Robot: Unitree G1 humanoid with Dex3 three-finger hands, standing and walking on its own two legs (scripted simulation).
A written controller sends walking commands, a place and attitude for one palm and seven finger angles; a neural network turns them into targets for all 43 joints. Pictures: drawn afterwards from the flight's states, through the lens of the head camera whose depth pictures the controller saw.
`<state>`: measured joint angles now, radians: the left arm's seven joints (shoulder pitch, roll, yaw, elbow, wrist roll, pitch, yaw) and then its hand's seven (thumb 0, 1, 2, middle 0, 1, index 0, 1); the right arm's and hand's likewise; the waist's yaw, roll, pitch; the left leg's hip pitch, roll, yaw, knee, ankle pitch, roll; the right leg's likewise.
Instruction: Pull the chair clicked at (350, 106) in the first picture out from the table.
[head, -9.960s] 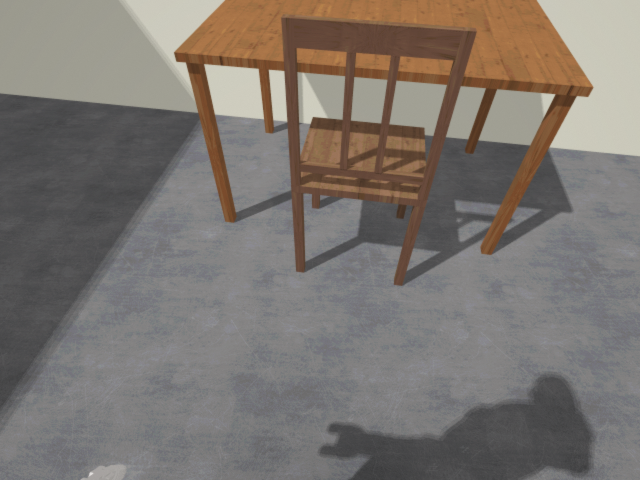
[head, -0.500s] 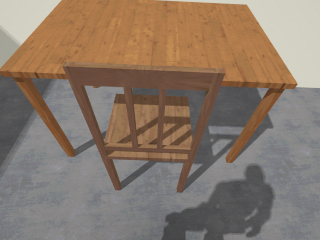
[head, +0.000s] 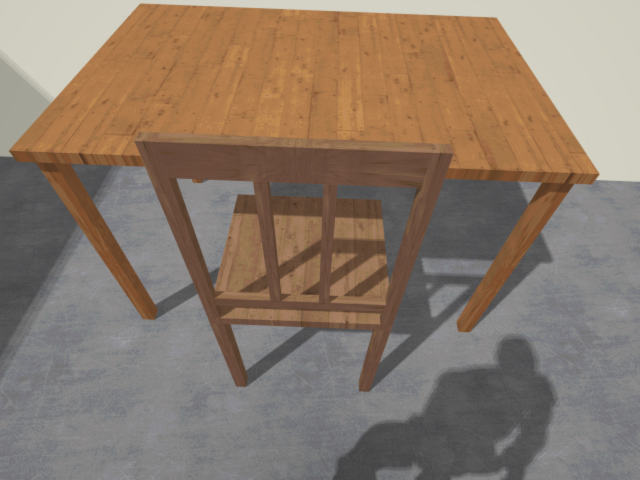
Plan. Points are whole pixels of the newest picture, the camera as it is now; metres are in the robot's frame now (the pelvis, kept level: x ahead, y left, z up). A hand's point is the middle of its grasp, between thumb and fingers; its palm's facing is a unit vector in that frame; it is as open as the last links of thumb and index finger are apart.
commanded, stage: look again from close up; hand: left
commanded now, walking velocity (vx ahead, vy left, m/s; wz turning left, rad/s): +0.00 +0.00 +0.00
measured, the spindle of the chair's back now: (269, 248) +0.49 +0.12 -0.07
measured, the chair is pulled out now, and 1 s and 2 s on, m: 0.00 0.00 0.00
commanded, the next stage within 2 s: shuffle to correct the standing spot in 0.74 s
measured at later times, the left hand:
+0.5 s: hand out of the picture -0.01 +0.15 -0.18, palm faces +0.02 -0.98 -0.17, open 7.4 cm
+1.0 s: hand out of the picture -0.03 +0.13 -0.18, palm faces +0.03 -0.99 -0.16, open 7.4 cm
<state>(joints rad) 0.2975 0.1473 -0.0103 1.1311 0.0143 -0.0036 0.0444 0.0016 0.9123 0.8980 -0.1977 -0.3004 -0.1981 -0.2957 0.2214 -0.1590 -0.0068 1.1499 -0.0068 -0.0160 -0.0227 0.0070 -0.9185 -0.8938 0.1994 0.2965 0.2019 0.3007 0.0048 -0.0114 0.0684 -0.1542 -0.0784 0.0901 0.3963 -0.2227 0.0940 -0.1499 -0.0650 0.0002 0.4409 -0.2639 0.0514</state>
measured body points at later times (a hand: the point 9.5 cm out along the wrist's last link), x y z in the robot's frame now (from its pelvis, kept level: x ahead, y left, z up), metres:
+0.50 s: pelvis +0.00 -0.01 +0.00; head +0.01 -0.01 +0.45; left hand -0.01 +0.20 -0.16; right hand -0.01 -0.23 -0.16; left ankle +0.00 +0.05 -0.74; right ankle -0.02 -0.15 -0.74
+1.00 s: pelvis +0.01 -0.02 +0.00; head +0.02 -0.02 +0.45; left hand -0.03 +0.18 -0.16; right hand -0.01 -0.23 -0.16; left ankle +0.00 +0.05 -0.74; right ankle -0.02 -0.15 -0.74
